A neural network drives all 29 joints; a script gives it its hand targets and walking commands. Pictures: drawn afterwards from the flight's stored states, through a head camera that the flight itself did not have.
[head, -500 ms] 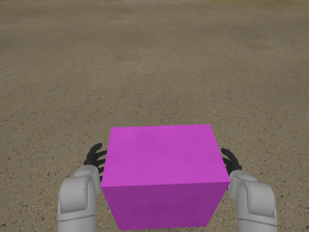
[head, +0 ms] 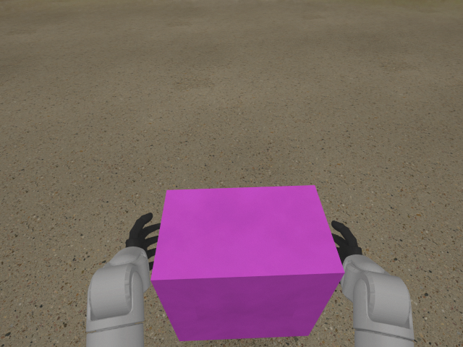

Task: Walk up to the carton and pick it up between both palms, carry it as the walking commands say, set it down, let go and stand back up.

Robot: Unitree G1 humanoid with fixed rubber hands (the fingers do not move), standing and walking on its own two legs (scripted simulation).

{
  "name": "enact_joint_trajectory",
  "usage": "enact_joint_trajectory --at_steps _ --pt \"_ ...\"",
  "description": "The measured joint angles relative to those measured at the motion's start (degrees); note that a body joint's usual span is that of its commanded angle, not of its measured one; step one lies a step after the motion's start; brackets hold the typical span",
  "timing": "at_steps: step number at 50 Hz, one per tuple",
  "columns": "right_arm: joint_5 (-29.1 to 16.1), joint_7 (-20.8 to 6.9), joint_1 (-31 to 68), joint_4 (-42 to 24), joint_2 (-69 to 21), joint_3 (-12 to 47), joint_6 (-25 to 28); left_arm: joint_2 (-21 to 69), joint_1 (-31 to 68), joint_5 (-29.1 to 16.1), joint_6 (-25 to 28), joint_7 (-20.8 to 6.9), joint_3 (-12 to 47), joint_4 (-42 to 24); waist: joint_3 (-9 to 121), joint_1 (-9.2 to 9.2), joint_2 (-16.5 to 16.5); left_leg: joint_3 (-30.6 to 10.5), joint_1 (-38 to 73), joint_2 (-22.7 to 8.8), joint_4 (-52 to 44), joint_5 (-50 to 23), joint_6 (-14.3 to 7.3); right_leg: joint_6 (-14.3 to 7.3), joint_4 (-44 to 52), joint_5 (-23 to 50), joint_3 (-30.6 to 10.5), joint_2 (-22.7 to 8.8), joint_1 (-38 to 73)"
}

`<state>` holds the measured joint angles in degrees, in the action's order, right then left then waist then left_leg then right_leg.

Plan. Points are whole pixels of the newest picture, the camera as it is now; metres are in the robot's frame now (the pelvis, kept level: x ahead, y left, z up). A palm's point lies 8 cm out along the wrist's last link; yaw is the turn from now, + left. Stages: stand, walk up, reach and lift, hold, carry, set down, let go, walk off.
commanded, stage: carry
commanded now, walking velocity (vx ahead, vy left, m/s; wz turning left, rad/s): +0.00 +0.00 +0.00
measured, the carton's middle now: (242, 268) +0.27 +0.00 +0.01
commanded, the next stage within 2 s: none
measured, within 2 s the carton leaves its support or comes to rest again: neither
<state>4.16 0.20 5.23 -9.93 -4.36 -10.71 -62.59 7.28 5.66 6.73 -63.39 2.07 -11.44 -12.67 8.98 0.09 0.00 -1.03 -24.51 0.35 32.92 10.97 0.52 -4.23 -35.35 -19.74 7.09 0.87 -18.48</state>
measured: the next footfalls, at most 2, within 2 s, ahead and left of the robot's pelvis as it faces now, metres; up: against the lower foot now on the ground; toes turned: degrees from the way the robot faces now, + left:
none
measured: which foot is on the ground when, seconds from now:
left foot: down 0.00-1.00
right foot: down 0.00-1.00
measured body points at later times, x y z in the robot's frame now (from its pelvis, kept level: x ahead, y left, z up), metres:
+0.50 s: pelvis +0.01 -0.01 +0.00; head -0.02 -0.02 +0.45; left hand +0.27 +0.16 +0.06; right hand +0.28 -0.18 +0.05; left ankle +0.07 +0.13 -0.73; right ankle -0.01 -0.07 -0.73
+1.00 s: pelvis +0.02 -0.02 +0.00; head +0.00 -0.02 +0.45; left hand +0.28 +0.16 +0.05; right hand +0.29 -0.18 +0.04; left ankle +0.07 +0.13 -0.73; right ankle -0.01 -0.07 -0.73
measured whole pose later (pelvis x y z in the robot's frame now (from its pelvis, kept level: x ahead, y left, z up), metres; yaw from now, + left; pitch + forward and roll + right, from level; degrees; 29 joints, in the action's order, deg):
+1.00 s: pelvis +0.02 -0.02 +0.00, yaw +1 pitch +3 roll +1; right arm 4.5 0.3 3.7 -9.2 -4.7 -9.5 -56.3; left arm 7.1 4.2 6.3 -57.4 1.1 -11.4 -12.1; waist 6.6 0.4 -0.4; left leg -1.8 -24.5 -0.6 35.7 14.0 1.8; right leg -5.3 -36.6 -22.6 8.8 1.3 -17.3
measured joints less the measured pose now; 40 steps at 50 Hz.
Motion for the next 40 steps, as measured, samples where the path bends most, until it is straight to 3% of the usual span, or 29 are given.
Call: enact_joint_trajectory --at_steps 24,30,40 --pt "-0.41 0.16 -0.85 -1.28 0.14 0.86 2.28 -0.03 -1.10 -0.55 2.47 -0.35 0.09 -1.29 -1.94 -0.01 -0.12 -0.55 0.02 -0.64 2.02 1.90 0.92 -0.85 -1.23 -1.80 0.92 0.42 0.62" --pt "1.07 -0.44 -0.42 3.35 -0.36 0.15 4.40 -0.04 -0.78 0.43 4.75 -1.41 -0.40 3.48 -0.88 -0.02 -0.28 -0.59 0.54 -0.66 1.78 2.14 1.05 -0.90 -0.88 -2.07 1.09 0.40 1.26" --pt "0.82 -0.51 -0.73 3.89 -0.16 0.38 7.18 -0.11 -0.74 0.27 7.18 -1.52 -0.31 4.01 -1.96 0.10 -0.02 -0.77 0.30 -0.84 1.80 2.19 1.25 -1.03 -0.64 -2.11 1.47 0.49 1.23"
